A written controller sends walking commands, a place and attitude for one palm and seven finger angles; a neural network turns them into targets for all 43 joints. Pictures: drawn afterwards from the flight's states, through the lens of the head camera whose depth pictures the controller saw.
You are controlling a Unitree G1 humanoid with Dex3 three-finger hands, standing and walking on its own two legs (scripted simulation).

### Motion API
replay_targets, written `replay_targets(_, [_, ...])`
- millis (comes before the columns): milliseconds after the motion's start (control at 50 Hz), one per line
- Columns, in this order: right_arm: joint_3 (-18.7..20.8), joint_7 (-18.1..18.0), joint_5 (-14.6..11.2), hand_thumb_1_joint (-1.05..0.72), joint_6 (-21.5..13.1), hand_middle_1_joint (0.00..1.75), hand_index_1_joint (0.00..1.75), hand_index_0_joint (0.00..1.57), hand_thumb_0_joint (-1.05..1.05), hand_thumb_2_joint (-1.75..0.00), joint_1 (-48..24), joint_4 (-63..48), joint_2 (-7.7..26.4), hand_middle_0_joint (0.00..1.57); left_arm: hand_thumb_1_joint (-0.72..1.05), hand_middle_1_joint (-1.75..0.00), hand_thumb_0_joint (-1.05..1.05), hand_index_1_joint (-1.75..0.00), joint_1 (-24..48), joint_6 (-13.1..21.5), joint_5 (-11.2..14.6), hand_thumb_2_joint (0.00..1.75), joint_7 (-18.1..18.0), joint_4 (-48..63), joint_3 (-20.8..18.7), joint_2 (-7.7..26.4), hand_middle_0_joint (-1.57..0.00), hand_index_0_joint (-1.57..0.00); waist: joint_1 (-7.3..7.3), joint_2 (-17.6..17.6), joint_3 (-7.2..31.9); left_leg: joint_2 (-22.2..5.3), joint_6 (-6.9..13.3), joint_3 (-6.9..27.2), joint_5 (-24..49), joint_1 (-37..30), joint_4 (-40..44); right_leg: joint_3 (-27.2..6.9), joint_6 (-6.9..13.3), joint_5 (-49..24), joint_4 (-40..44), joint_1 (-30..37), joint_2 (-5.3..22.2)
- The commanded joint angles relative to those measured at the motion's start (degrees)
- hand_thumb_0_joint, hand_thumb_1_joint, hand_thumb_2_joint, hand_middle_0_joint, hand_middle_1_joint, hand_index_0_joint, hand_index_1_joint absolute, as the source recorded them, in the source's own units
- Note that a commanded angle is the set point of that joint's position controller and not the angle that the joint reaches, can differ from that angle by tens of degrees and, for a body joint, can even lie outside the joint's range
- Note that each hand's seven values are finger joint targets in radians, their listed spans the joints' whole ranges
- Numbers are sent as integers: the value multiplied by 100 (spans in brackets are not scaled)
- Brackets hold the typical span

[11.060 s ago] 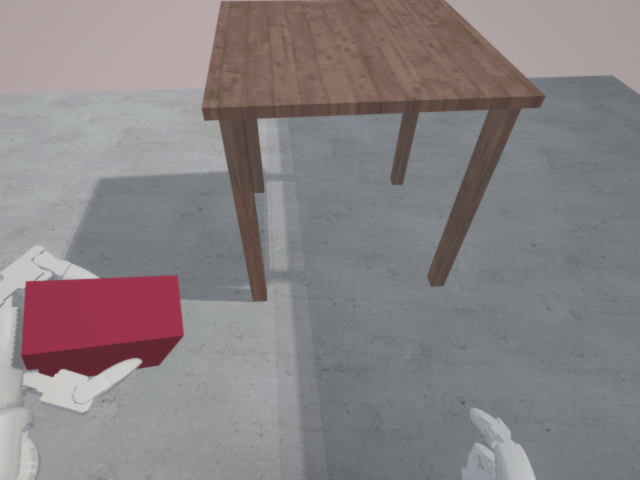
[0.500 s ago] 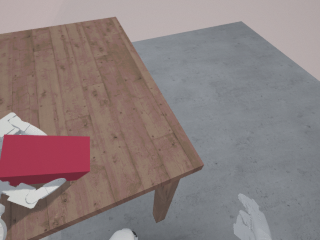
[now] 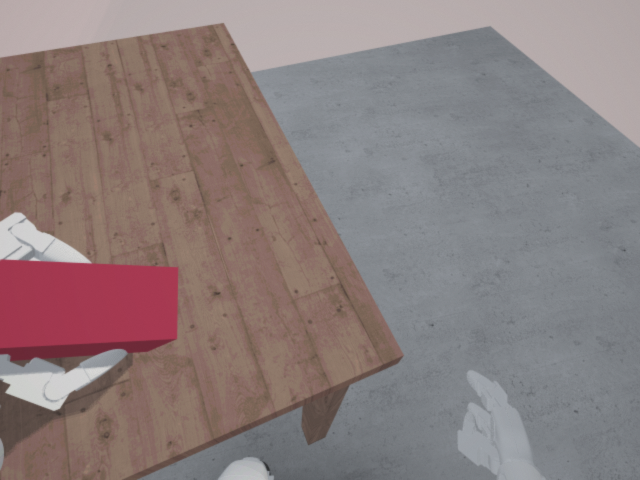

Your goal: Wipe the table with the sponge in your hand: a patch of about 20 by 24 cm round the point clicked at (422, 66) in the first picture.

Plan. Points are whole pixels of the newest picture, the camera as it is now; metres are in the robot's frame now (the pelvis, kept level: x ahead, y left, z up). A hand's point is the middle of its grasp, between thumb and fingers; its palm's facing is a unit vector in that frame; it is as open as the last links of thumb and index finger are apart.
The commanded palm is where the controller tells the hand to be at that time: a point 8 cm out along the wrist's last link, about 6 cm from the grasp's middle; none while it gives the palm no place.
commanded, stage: shuffle to correct the standing spot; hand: left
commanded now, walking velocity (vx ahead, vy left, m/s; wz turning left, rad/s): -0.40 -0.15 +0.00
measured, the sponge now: (114, 315) +0.23 +0.21 +0.14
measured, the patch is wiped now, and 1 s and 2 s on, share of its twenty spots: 0.00 0.00 0.00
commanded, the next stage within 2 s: none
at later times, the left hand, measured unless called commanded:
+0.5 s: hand (8, 357) +0.19 +0.25 +0.17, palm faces +0.30 -0.82 -0.49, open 10.1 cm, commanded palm +0.13 +0.29 +0.18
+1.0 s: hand (41, 386) +0.17 +0.23 +0.16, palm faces +0.33 -0.83 -0.45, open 10.1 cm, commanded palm +0.11 +0.26 +0.18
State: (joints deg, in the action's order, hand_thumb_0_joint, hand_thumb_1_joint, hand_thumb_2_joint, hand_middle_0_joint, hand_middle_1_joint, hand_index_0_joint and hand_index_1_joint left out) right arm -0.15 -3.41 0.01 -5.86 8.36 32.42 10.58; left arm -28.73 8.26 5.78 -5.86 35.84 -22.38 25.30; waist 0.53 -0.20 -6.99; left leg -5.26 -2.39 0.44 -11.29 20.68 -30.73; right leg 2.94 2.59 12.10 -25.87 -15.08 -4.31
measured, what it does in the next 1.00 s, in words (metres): steps on the spot: left foot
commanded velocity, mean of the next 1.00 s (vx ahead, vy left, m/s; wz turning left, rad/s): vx -0.24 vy -0.17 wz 0.00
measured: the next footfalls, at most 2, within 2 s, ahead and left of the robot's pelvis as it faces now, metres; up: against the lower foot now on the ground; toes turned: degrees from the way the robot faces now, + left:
left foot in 0.76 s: -0.02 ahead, +0.12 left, +0.00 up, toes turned +3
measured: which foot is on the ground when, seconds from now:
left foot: down 0.00-0.62, up 0.64-0.74, down 0.76-1.00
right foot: down 0.00-1.00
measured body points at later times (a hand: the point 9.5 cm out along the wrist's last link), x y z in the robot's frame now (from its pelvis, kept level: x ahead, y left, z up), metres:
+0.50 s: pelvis -0.03 +0.01 +0.00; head +0.05 +0.04 +0.44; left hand +0.16 +0.30 +0.20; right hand +0.17 -0.20 -0.09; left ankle +0.05 +0.14 -0.74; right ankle +0.02 -0.09 -0.73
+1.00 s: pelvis -0.04 -0.02 +0.00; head +0.00 -0.01 +0.45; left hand +0.14 +0.27 +0.19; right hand +0.13 -0.25 -0.09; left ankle -0.05 +0.14 -0.74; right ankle +0.02 -0.09 -0.74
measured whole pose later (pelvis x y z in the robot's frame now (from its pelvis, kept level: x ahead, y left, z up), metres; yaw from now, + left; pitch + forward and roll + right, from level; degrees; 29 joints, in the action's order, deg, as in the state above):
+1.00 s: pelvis -0.04 -0.02 +0.00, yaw +1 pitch +0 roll -1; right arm 0.0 -2.2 -0.7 -5.5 11.5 33.2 11.1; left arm -30.6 6.7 5.2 -7.0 34.3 -22.0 24.6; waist -0.1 -0.3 -4.8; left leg -4.2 -3.2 1.4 -16.5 14.5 -31.0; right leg 4.6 3.7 9.2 -26.8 -17.9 -3.3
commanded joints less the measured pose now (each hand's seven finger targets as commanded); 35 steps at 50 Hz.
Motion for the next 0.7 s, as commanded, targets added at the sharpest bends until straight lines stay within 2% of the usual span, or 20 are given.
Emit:
replay_targets(0, [329, -44, -22, -90, -247, 30, 30, 20, 0, -90, -256, -929, 673, 20, 10, -160, 0, -160, -166, 597, 79, 130, -44, 1444, -880, 919, -120, -120, 116, 559, 1737, -513, 337, 428, 2005, -692, 132, -560, -164, -1938, 252, 809, 771])
replay_targets(40, [323, -32, -21, -90, -169, 30, 30, 20, 0, -90, -182, -908, 642, 20, 10, -160, 0, -160, -358, 564, 103, 130, -23, 1382, -725, 716, -120, -120, 46, 463, 1940, -466, 301, 378, 2113, -887, 88, -523, -125, -2032, 271, 770, 801])
replay_targets(120, [351, -82, -60, -90, -163, 30, 30, 20, 0, -90, -316, -836, 596, 20, 10, -160, 0, -160, -439, 585, 97, 130, -46, 1312, -1036, 962, -120, -120, 31, 216, 1990, -314, 245, 326, 1777, -1092, -223, -765, 40, -2215, 374, 393, 1047])
replay_targets(180, [360, -137, -25, -90, -178, 30, 30, 20, 0, -90, -303, -845, 583, 20, 10, -160, 0, -160, -304, 686, 141, 130, -20, 1488, -980, 926, -120, -120, 4, 87, 1855, -266, 249, 375, 1269, -918, -168, -694, 46, -1933, 388, 232, 1103])
replay_targets(220, [328, -169, -43, -90, -171, 30, 30, 20, 0, -90, -389, -773, 552, 20, 10, -160, 0, -160, -353, 701, 108, 130, -97, 1446, -1110, 1047, -120, -120, -23, 281, 1822, -241, 242, 422, 1075, -1061, -146, -805, 108, -1735, 428, -35, 1141])
replay_targets(240, [308, -174, 6, -90, -149, 30, 30, 20, 0, -90, -295, -784, 513, 20, 10, -160, 0, -160, -369, 729, 153, 130, -61, 1527, -882, 813, -120, -120, -47, 207, 1870, -295, 265, 490, 1007, -933, 16, -629, 43, -1560, 387, 103, 1048])
replay_targets(300, [322, -194, 12, -90, -213, 30, 30, 20, 0, -90, -361, -810, 565, 20, 10, -160, 0, -160, -284, 803, 120, 130, -42, 1461, -991, 914, -120, -120, -14, 408, 1623, -505, 357, 746, 597, -516, 381, -545, -98, -1083, 301, 179, 845])
replay_targets(320, [294, -198, -14, -90, -206, 30, 30, 20, 0, -90, -465, -780, 573, 20, 10, -160, 0, -160, -307, 793, 71, 130, -93, 1375, -1102, 1013, -120, -120, -27, 673, 1531, -523, 366, 796, 364, -536, 547, -604, -71, -873, 327, 75, 786])
replay_targets(340, [267, -185, 37, -90, -195, 30, 30, 20, 0, -90, -334, -807, 565, 20, 10, -160, 0, -160, -265, 849, 106, 130, -50, 1530, -859, 780, -120, -120, -47, 789, 1567, -647, 399, 892, 132, -294, 804, -421, -130, -640, 208, 300, 665])
replay_targets(400, [280, -147, 94, -90, -339, 30, 30, 20, 0, -90, -330, -836, 614, 20, 10, -160, 0, -160, -244, 954, 31, 130, -26, 1557, -1023, 956, -120, -120, 33, 1137, 1454, -1094, 586, 1252, -129, 296, 1286, -342, -165, 113, -369, 683, 492])
replay_targets(420, [254, -125, 83, -90, -333, 30, 30, 20, 0, -90, -453, -787, 600, 20, 10, -160, 0, -160, -310, 916, -7, 130, -68, 1420, -1134, 1029, -120, -120, 45, 1274, 1428, -1124, 599, 1209, -339, 219, 1382, -385, -151, 420, -399, 603, 463])
replay_targets(440, [236, -104, 138, -90, -321, 30, 30, 20, 0, -90, -319, -807, 595, 20, 10, -160, 0, -160, -248, 934, 22, 130, -3, 1487, -840, 737, -120, -120, 17, 1299, 1425, -1161, 616, 1143, -687, 442, 1413, -351, -164, 516, -437, 702, 466])
replay_targets(480, [298, -78, 158, -90, -459, 30, 30, 20, 0, -90, -248, -808, 666, 20, 10, -160, 0, -160, -36, 1011, -27, 130, 26, 1562, -990, 868, -120, -120, 47, 1281, 1284, -1140, 642, 1150, -911, 686, 1304, -372, -87, 332, -349, 845, 495])
replay_targets(520, [296, -37, 98, -90, -481, 30, 30, 20, 0, -90, -242, -795, 652, 20, 10, -160, 0, -160, -136, 939, -38, 130, 5, 1484, -1027, 916, -120, -120, 39, 1040, 1457, -780, 455, 763, -954, 218, 832, -549, -4, -168, 133, 675, 614])
replay_targets(540, [283, -22, 107, -90, -417, 30, 30, 20, 0, -90, -103, -832, 657, 20, 10, -160, 0, -160, -129, 876, 26, 130, 48, 1450, -693, 629, -120, -120, 3, 715, 1487, -516, 355, 515, -1342, 188, 559, -607, 5, -74, 361, 521, 725])
replay_targets(560, [329, -38, 70, -90, -453, 30, 30, 20, 0, -90, -98, -911, 718, 20, 10, -160, 0, -160, -11, 851, 24, 130, 22, 1597, -798, 809, -120, -120, 49, 541, 1380, -229, 263, 344, -1706, 98, 92, -906, 145, 330, 629, 82, 968])
replay_targets(600, [349, -58, -16, -90, -412, 30, 30, 20, 0, -90, 16, -775, 648, 20, 10, -160, 0, -160, -53, 618, 98, 130, -101, 1483, -652, 740, -120, -120, -4, -332, 1412, 283, 60, -1, -1523, -694, -1765, -1838, 632, 1831, 1445, -1177, 1945])
replay_targets(620, [350, -46, -30, -90, -328, 30, 30, 20, 0, -90, 8, -641, 633, 20, 10, -160, 0, -160, -113, 440, 50, 130, -227, 1373, -704, 783, -120, -120, -46, -493, 1524, 315, 39, 48, -1321, -1083, -2402, -2272, 921, 2021, 1652, -1586, 2264])
replay_targets(640, [234, -17, 23, -90, -240, 30, 30, 20, 0, -90, 23, -646, 515, 20, 10, -160, 0, -160, -29, 355, 85, 130, -230, 1492, -333, 495, -120, -120, -139, -584, 1517, 258, 97, 11, -1153, -1009, -2234, -1786, 870, 1687, 1462, -1359, 2193])
replay_targets(680, [124, -44, 27, -90, -290, 30, 30, 20, 0, -90, -206, -695, 520, 20, 10, -160, 0, -160, 108, 318, 90, 130, -275, 1447, -622, 763, -120, -120, -118, -453, 1230, 129, 214, 107, -1066, -599, -665, -1167, 461, 870, 789, -705, 1709])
